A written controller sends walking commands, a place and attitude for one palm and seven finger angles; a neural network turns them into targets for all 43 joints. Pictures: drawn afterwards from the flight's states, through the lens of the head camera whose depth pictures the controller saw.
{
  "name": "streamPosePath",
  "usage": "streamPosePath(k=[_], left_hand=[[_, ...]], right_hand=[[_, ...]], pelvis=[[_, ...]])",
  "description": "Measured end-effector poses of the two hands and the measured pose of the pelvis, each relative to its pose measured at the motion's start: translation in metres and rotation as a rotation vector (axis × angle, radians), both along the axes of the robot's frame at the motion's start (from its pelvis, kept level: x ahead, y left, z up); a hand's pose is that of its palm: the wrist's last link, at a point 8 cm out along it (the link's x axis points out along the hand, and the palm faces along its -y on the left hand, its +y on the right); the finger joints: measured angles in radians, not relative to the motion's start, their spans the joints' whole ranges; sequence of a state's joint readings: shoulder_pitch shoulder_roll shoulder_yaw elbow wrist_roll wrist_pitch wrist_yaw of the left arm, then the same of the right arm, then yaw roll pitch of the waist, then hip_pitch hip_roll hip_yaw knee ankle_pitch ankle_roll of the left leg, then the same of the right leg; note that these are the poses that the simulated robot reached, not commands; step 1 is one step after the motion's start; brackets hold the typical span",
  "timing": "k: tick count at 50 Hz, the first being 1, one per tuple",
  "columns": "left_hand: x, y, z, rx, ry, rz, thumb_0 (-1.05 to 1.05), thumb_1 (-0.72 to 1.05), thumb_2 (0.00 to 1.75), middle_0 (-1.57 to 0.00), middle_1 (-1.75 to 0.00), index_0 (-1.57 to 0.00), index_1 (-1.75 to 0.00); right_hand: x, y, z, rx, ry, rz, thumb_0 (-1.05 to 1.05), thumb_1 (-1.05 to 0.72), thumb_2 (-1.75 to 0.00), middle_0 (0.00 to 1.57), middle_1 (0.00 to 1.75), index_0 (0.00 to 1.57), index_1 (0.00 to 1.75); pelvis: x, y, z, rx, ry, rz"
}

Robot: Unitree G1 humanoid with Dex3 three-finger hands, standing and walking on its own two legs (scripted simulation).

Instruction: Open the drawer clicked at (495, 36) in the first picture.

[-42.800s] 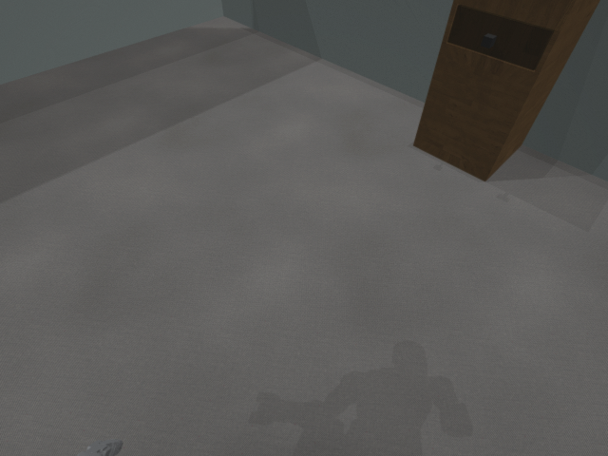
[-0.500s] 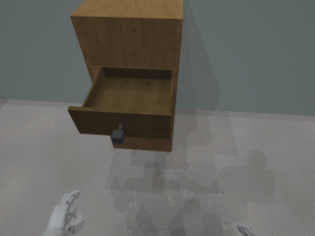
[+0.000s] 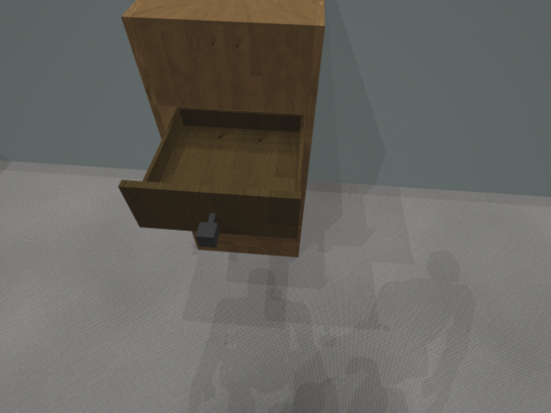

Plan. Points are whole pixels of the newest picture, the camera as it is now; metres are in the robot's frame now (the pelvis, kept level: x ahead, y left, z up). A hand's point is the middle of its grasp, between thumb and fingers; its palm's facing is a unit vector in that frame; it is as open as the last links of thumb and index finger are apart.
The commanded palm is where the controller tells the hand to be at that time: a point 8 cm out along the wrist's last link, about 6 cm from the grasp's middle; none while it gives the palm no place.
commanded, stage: let the arm hang, fingers relaxed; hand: left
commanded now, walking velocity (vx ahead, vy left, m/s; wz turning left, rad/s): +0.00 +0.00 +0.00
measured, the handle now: (209, 227) +0.49 +0.18 -0.13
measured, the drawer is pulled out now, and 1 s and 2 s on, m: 0.29 0.29 0.29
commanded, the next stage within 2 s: look to check the result in 0.42 s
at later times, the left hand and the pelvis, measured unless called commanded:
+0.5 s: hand out of the picture -0.02 +0.15 -0.18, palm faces +0.05 -0.99 -0.16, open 7.3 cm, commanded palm none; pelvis +0.00 +0.00 +0.00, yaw +0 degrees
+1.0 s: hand out of the picture +0.00 +0.16 -0.18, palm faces +0.05 -0.98 -0.17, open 7.3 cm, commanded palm none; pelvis +0.01 +0.00 +0.00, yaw +0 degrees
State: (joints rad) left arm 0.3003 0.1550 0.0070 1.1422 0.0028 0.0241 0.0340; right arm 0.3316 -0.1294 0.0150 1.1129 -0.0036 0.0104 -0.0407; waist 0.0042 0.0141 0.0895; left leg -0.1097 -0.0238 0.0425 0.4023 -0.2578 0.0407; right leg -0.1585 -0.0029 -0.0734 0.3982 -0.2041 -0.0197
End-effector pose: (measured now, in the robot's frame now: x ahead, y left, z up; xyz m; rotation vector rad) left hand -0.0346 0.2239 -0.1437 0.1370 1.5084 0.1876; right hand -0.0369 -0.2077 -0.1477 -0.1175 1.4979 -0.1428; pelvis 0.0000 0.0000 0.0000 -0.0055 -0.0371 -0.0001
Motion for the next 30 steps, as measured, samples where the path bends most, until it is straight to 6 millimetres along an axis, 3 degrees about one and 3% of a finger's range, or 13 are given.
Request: streamPosePath(k=[11, 30], left_hand=[[0.016, -0.02, -0.006, -0.043, -0.059, -0.013, 0.01, 0.92, 0.9, -0.2, -0.3, -0.2, -0.3], [0.01, -0.022, -0.006, -0.049, -0.035, 0.002, 0.0, 0.91, 0.9, -0.19, -0.3, -0.2, -0.3]], right_hand=[[0.002, 0.019, -0.003, 0.038, -0.039, -0.024, 0.0, -0.91, -0.9, 0.2, 0.3, 0.2, 0.3], [-0.007, 0.01, 0.0, 0.009, -0.002, -0.037, 0.0, -0.91, -0.9, 0.2, 0.3, 0.2, 0.3]], pelvis=[[-0.002, 0.0, 0.0, 0.003, -0.001, -0.008], [0.001, 0.0, -0.001, 0.004, 0.007, -0.009]])
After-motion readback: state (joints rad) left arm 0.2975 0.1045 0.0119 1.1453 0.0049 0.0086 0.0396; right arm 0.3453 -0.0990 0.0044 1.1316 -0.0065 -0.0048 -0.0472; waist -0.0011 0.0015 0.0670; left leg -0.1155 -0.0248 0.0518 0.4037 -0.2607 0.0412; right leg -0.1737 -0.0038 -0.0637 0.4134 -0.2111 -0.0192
